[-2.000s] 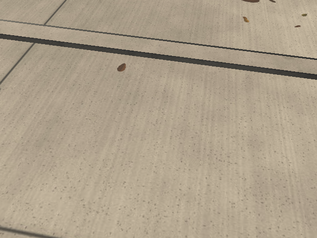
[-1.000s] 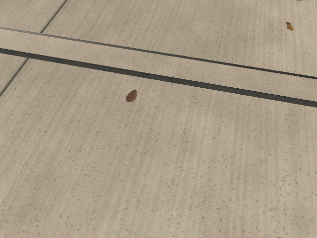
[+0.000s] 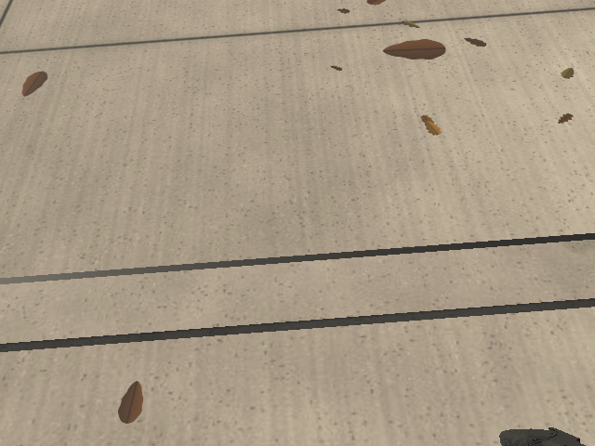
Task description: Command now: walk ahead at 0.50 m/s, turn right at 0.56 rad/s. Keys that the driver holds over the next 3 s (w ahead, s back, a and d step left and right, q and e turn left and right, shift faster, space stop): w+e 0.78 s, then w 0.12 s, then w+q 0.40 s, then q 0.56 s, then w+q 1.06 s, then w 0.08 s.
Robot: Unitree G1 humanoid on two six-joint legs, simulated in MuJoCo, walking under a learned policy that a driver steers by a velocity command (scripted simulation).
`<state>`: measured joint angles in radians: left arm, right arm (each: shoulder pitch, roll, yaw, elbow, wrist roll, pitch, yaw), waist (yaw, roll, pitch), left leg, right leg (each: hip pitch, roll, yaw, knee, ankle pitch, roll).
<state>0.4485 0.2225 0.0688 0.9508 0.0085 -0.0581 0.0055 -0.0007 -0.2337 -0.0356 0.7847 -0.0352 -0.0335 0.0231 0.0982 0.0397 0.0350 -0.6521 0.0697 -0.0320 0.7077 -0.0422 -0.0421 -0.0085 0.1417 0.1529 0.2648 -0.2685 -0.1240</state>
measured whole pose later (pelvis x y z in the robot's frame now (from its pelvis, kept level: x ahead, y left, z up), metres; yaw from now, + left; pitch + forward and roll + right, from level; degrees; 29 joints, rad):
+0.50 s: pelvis +0.26 +0.02 +0.00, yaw -18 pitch +1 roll +2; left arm 0.09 0.27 0.06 0.75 0.03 0.00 -0.07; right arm 0.39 -0.24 -0.05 0.89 -0.02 -0.09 0.00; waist -0.05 -0.04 0.04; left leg -0.01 -0.01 0.21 0.24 -0.25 0.02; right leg -0.67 -0.07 0.00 0.84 -0.06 -0.04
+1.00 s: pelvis +0.49 -0.13 +0.00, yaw -32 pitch +1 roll -1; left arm 0.39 0.25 0.05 0.85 0.01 -0.06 -0.01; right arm 0.17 -0.27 -0.04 0.75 -0.04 -0.01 0.03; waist 0.03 0.05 0.03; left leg -0.70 0.13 0.01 0.95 -0.14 -0.03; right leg -0.03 0.14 0.04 0.22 -0.20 -0.13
